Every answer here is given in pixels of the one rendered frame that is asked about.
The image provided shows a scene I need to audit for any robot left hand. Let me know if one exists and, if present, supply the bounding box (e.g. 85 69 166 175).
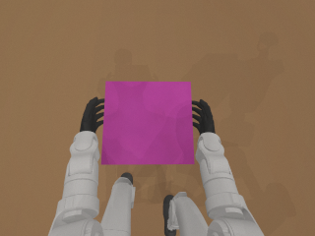
80 97 105 133

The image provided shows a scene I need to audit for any robot left forearm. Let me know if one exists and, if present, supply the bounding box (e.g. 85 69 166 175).
48 131 100 236

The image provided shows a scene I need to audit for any robot right forearm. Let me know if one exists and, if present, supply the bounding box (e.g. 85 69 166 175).
195 132 260 228

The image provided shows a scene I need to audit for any robot right thigh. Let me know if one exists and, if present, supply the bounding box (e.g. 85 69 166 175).
169 197 209 236

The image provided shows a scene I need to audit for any left robot shin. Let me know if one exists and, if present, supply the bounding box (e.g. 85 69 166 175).
111 177 132 191

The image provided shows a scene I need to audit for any robot right hand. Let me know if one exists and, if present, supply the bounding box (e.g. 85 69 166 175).
191 99 216 135

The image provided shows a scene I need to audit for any robot left upper arm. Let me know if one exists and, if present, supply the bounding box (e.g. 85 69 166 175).
49 218 104 236

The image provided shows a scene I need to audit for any carton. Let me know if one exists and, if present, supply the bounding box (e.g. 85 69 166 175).
101 81 195 165

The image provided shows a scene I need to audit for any robot right upper arm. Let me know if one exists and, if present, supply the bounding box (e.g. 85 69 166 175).
207 217 264 236

